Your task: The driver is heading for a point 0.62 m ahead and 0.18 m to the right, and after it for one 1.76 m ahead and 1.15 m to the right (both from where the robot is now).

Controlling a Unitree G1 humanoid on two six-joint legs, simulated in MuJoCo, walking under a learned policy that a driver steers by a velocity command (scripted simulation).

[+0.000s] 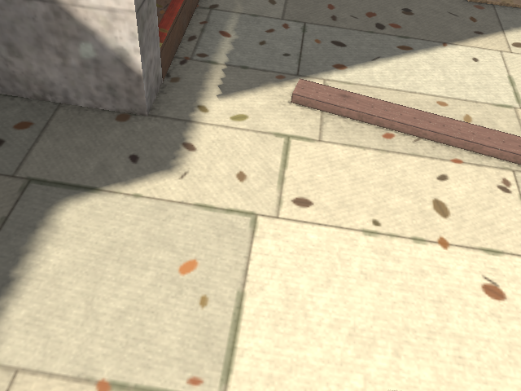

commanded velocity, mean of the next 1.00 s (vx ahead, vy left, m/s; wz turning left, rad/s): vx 0.57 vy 0.00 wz -0.20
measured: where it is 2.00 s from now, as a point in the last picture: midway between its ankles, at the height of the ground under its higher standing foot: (391, 307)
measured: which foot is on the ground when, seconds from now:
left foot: down 0.00-0.48, up 0.50-0.90, down 0.92-1.00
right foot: up 0.00-0.46, down 0.48-0.92, up 0.94-1.00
